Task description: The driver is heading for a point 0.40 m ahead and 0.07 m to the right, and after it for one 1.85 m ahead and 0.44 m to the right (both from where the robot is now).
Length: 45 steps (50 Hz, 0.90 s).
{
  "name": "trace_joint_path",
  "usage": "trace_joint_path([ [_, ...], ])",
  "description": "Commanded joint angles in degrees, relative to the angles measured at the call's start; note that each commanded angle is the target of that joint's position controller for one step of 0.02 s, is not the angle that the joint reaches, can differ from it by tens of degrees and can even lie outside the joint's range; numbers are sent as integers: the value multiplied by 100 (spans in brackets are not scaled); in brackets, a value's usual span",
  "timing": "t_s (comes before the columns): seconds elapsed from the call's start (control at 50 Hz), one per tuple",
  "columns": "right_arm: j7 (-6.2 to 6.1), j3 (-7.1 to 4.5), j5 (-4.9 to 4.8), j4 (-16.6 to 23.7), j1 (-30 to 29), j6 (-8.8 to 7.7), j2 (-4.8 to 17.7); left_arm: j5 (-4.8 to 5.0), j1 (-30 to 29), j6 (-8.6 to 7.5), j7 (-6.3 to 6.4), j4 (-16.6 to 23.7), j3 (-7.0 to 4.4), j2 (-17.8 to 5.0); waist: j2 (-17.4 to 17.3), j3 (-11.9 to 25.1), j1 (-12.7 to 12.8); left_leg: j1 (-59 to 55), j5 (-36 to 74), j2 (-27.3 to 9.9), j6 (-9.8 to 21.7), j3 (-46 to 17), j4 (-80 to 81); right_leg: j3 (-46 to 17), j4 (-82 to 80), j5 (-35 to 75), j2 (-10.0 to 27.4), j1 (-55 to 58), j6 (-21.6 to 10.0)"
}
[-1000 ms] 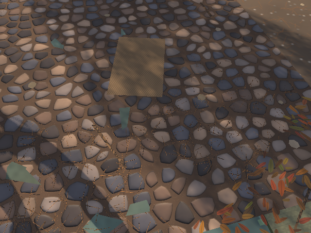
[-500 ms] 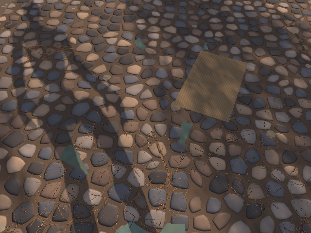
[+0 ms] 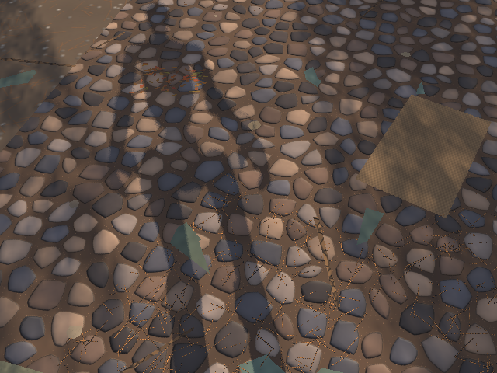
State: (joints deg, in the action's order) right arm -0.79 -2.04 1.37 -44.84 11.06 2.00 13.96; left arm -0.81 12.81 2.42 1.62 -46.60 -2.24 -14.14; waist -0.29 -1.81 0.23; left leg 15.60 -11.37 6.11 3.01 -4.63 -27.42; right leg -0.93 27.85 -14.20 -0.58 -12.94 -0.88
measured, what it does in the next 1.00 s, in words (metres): walks ahead: left foot, then right foot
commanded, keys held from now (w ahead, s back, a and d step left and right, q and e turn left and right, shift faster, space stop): e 0.34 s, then w+e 0.14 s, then w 0.10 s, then w+q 0.42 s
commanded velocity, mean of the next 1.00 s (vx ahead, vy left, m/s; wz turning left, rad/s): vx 0.22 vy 0.00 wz -0.15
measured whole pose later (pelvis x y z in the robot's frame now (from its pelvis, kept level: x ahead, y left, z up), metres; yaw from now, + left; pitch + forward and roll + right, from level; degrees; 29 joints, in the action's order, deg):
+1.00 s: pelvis +0.14 -0.10 +0.00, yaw -10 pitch +1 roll -1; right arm 4.1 -2.4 1.9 -47.4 9.1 -0.2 14.9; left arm -1.3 23.1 -4.6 0.4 -53.2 -1.2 -12.6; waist -2.2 -3.0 1.5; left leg 37.7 -3.4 -2.1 2.9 3.1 -43.5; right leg 9.7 8.8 -19.2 -3.3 9.3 -2.7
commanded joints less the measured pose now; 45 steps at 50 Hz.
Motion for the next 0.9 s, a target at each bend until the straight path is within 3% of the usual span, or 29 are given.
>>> trace_joint_path([
  [0.02, -64, -102, -76, 223, 273, -58, 570, -39, -346, -202, -38, 400, -145, -1132, 910, 98, -386, 173, -520, -325, -42, -173, 135, -1989, -1386, 1095, 1549, 93, -659],
  [0.04, -88, -109, -10, 131, 198, -36, 673, 1, -429, -215, -117, 369, -136, -982, 987, 9, -308, -346, -626, -419, -105, -16, 89, -2053, -1358, 1020, 1561, -381, -828],
  [0.06, -92, -126, -13, 109, 98, -48, 705, 22, -456, -224, -160, 364, -135, -928, 1020, -54, -265, -429, -454, -368, -112, 40, 75, -1920, -1292, 935, 1306, -399, -733],
  [0.12, -82, -153, -39, 93, 63, -110, 680, 72, -292, -187, -123, 321, -230, -1060, 1142, 85, -143, -194, -352, -291, -178, 217, -167, -1851, -1002, 1317, 1003, -23, -680],
  [0.2, -174, -137, -77, 107, 153, -163, 515, 55, -141, -93, -132, 339, -337, -1086, 892, 321, -47, 52, -833, -232, -196, 331, -376, -2240, -586, 2216, 1039, 322, -929],
  [0.24, -213, -136, -92, 107, 347, -203, 514, 52, -289, -46, -140, 389, -360, -1051, 822, 413, -140, -257, -677, -334, -129, 236, 17, -2289, -375, 2288, 895, 145, -817],
  [0.26, -238, -158, -72, 105, 487, -231, 621, 62, -403, -33, -150, 456, -351, -978, 655, 475, -197, -588, -511, -578, -56, 23, 343, -2176, -161, 2032, 705, -137, -659],
  [0.28, -270, -232, -6, 160, 483, -241, 980, 115, -435, -35, -176, 582, -303, -776, 23, 498, -131, -923, -280, -1212, 179, -662, 795, -1750, 358, 1386, 282, -677, -398],
  [0.3, -240, -346, 16, 121, 406, -197, 1366, 129, -485, -17, -178, 656, -292, -690, -1058, 246, -79, -1076, 1001, -2041, 667, -1463, 1098, -701, 1105, -187, -540, -1423, -136],
  [0.32, -215, -310, 21, 210, 325, -189, 1218, -17, -350, 10, -152, 579, -346, -847, -1291, 322, -130, -1144, 2370, -2826, 1253, -1813, 1098, -203, 2465, -1876, -553, -1661, -76],
  [0.34, -191, -234, 2, 278, 306, -185, 969, -70, -275, 36, -162, 475, -397, -957, -619, 308, -64, -997, 3005, -2843, 1421, -1522, 1028, -244, 3275, -1982, -348, -1646, -35],
  [0.36, -175, -195, 32, 318, 196, -176, 860, -46, -168, 69, -201, 405, -403, -917, -274, 363, 54, -962, 2087, -2550, 1229, -1107, 1078, -300, 3444, -1614, -175, -1567, -20],
  [0.38, -167, -189, 75, 306, 131, -181, 865, -48, -268, 104, -280, 455, -370, -842, -433, 209, 44, -979, 819, -2265, 962, -812, 1261, -260, 3209, -1253, -50, -1716, -27],
  [0.42, -151, -238, 85, 259, 294, -208, 1028, -60, -641, 127, -480, 592, -320, -805, -937, -49, -236, -1251, -978, -1947, 800, -663, 1640, -50, 2810, -946, -31, -2043, 84],
  [0.46, -119, -290, 61, 181, 542, -253, 1148, -66, -934, 122, -592, 730, -301, -826, -853, -116, -415, -1462, -1358, -2070, 798, -635, 1770, 38, 2333, -896, 2, -2056, 144],
  [0.52, -31, -350, 65, 30, 775, -351, 1289, -83, -1158, 56, -629, 863, -210, -664, -761, -154, -499, -1335, -1316, -2168, 773, -381, 1762, 191, 1425, -1042, 19, -1494, 17],
  [0.56, 51, -368, 74, -43, 757, -387, 1306, -58, -1034, -13, -586, 833, -178, -643, -877, -217, -404, -885, -1179, -2109, 737, -143, 1700, 440, 777, -1073, -92, -762, -157],
  [0.58, 90, -370, 49, -76, 693, -385, 1297, -59, -806, -59, -547, 744, -161, -600, -826, -238, -237, -574, -1026, -2049, 697, 13, 1547, 581, 304, -757, -176, -234, -246],
  [0.6, 120, -338, -16, -131, 635, -371, 1196, -96, -308, -130, -493, 526, -125, -470, -635, -194, 48, -21, -847, -1914, 631, 223, 1177, 668, -337, -192, -304, 702, -328],
  [0.62, 135, -255, -21, -166, 643, -374, 947, -136, 408, -212, -415, 214, -171, -593, -216, 27, 351, 631, -716, -1652, 494, 496, 509, 495, -630, -161, -333, 1838, -378],
  [0.64, 172, -103, 2, -17, 436, -383, 498, -242, 1253, -314, -325, 23, -269, -1014, 924, 388, 780, 1496, -1279, -1105, 242, 1063, -1212, -1113, -1378, -1308, 958, 2797, -510],
  [0.66, 185, -48, 25, 312, 196, -391, 340, -155, 1546, -349, -252, 48, -447, -1897, 1758, 309, 805, 2842, -2253, -431, 114, 1098, -2452, -3343, -2102, -2256, 2410, 2785, -1130],
  [0.68, 165, -189, 42, 269, -22, -360, 906, -125, 1339, -359, -192, 16, -413, -1619, 853, -180, 769, 2909, -1980, -806, 205, 233, -3157, -3091, -2007, -2335, 2400, 2064, -1365],
  [0.7, 247, -229, -82, 147, 99, -388, 937, -128, 831, -404, -186, 115, -269, -1206, 612, -458, 435, 2775, -1383, -862, 262, -60, -3243, -2486, -2035, -2138, 2013, 1670, -1170],
  [0.72, 304, -237, -129, -26, 354, -417, 914, -117, 460, -454, -178, 176, -187, -929, 610, -553, 197, 2586, -931, -915, 223, -114, -3127, -1825, -2160, -1530, 1687, 1469, -919],
  [0.74, 322, -257, -84, -147, 487, -409, 901, -101, 290, -518, -140, 205, -139, -797, 667, -507, 73, 2433, -592, -932, 158, -64, -3104, -1318, -2225, -820, 1487, 1446, -751],
  [0.78, 338, -237, 16, -305, 637, -350, 747, -95, 360, -638, -124, 132, -101, -692, 560, -341, 9, 2311, -167, -846, 52, 28, -3374, -595, -2130, 555, 1300, 1436, -651],
  [0.9, 426, -135, 40, 10, -284, -312, 413, -69, 778, -762, -148, -199, -45, -511, 473, -629, 97, 2804, 645, -841, -141, 364, -2625, 427, -2183, 2196, 1236, 1340, -713],
])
